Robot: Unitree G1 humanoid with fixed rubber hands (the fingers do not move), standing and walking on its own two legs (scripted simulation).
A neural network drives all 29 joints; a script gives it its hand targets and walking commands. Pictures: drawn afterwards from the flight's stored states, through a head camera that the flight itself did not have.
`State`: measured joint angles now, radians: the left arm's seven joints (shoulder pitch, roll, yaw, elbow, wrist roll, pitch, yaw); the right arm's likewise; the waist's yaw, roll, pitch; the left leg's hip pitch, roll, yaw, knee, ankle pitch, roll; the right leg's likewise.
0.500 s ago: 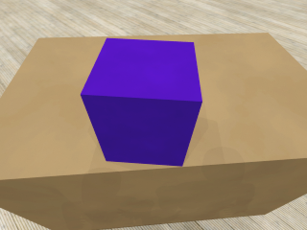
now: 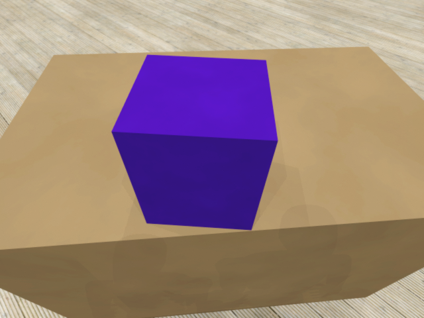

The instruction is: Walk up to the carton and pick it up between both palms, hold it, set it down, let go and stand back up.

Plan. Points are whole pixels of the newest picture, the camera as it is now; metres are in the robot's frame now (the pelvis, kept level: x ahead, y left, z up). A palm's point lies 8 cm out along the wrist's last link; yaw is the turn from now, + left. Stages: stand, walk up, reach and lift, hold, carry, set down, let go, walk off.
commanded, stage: stand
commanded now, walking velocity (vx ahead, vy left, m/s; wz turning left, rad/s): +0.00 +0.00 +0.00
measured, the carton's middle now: (202, 147) +0.39 +0.02 +0.12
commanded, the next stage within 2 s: walk up in 0.42 s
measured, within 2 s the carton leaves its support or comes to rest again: neither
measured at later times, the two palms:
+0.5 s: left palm out of the picture +0.04 +0.25 -0.12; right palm out of the picture +0.03 -0.25 -0.12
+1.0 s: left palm out of the picture +0.04 +0.25 -0.12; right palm out of the picture +0.05 -0.26 -0.12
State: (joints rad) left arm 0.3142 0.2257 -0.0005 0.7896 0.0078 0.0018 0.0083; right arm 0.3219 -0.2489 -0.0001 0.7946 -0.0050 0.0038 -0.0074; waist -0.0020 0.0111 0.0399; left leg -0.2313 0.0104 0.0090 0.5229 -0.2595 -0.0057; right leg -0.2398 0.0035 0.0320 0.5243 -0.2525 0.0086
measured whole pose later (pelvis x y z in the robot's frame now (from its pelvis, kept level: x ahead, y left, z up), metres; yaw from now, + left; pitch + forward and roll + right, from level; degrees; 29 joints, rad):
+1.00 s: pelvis +0.00 -0.01 +0.00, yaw +2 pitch -2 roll +0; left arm 0.29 0.24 0.00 0.91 0.01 0.02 0.02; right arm 0.34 -0.25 0.00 0.84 -0.01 0.00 -0.03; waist 0.00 0.01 0.03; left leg -0.22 0.01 -0.03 0.48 -0.24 -0.02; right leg -0.22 0.00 0.00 0.48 -0.24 0.00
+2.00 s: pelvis +0.05 +0.00 +0.00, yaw +2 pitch +3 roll +0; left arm 0.39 0.34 -0.05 0.16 -0.19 0.32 0.02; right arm 0.43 -0.12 -0.02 0.17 0.06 0.13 -0.10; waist 0.01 0.03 -0.04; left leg -0.23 0.02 0.01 0.47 -0.30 -0.01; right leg -0.22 -0.02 -0.01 0.46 -0.30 0.01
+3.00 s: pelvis -0.06 -0.03 +0.00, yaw +5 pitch +1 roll +1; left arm -0.11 0.46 -0.06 0.07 -0.42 0.42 -0.05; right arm -0.07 -0.12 -0.07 -0.08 0.20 0.42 -0.24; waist 0.00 0.03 0.00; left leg -0.37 0.04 0.01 0.46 -0.14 -0.03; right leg -0.37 -0.01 -0.04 0.52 -0.17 -0.02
